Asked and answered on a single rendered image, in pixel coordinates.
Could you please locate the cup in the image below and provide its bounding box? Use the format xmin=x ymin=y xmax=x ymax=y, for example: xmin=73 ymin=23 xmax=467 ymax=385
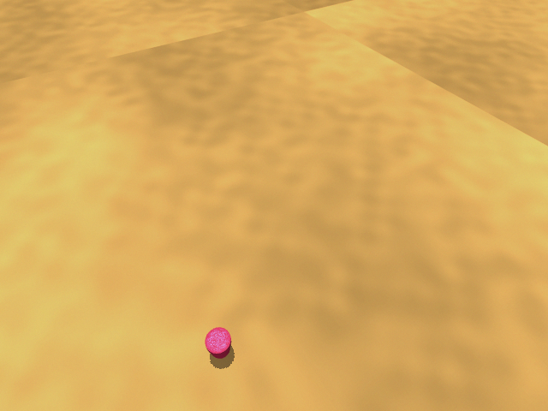
xmin=205 ymin=327 xmax=231 ymax=359

